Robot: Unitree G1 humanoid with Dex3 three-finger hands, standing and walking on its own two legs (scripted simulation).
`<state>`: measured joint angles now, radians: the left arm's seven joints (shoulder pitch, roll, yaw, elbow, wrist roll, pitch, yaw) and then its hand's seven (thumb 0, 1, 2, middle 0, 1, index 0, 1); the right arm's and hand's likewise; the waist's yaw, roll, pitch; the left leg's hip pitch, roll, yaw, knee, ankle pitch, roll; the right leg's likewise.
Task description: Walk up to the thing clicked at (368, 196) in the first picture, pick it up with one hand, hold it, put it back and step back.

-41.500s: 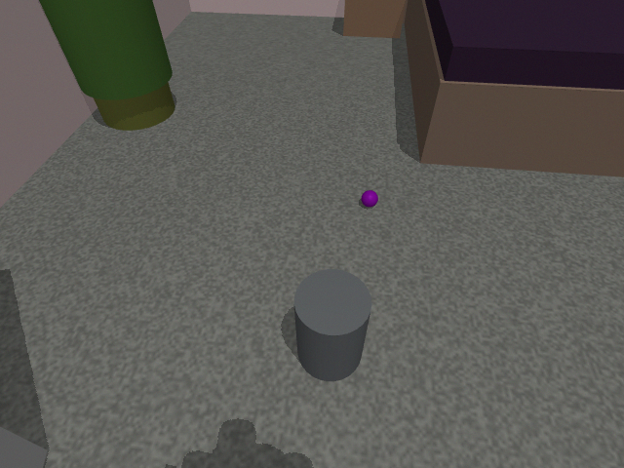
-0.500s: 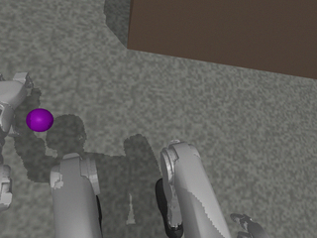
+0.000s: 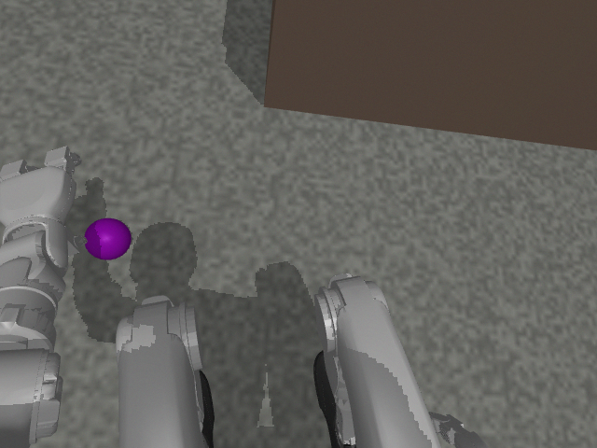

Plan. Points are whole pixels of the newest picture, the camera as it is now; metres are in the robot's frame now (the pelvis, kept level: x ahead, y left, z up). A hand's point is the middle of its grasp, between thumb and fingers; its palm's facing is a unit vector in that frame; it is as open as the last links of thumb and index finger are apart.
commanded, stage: home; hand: left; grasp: from above
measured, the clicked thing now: (108, 239) +0.46 +0.30 -0.32
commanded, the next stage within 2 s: none
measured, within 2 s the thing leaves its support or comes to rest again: neither
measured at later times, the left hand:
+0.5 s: hand out of the picture +0.27 +0.25 +0.09, palm faces -0.07 -0.86 -0.51, open 7.5 cm
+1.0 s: hand out of the picture +0.23 +0.21 +0.30, palm faces +0.21 -0.96 -0.21, open 7.4 cm
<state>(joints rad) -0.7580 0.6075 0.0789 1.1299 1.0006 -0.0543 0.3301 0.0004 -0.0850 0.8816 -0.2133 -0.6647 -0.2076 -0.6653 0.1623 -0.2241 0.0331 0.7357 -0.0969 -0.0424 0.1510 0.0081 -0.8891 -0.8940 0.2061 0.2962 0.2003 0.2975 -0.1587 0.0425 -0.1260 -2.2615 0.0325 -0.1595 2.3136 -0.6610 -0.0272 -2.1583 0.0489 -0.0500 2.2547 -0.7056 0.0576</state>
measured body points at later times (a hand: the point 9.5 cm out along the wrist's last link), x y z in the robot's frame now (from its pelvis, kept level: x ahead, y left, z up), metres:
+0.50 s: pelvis +0.01 +0.00 +0.18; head +0.15 +0.04 +0.61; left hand +0.27 +0.29 +0.12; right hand +0.25 -0.22 +0.09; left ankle +0.08 +0.14 -0.32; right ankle +0.09 -0.13 -0.32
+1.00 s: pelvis +0.08 +0.01 +0.34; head +0.11 +0.02 +0.79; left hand +0.21 +0.26 +0.31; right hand +0.26 -0.21 +0.27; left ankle +0.08 +0.14 -0.32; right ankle +0.09 -0.13 -0.32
